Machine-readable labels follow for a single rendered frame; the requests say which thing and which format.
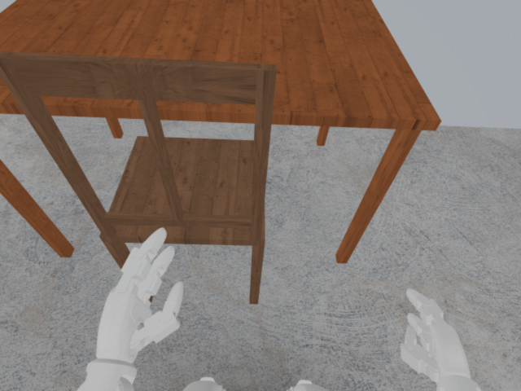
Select left robot hand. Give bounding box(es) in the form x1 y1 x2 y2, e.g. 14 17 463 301
96 227 183 363

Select chair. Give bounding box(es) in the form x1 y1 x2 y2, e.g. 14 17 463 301
0 51 276 304

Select robot left forearm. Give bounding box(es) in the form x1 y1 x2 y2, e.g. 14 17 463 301
77 358 138 391

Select table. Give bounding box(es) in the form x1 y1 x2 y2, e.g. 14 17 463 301
0 0 441 264

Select right robot hand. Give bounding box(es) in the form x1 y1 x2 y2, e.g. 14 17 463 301
401 288 471 384

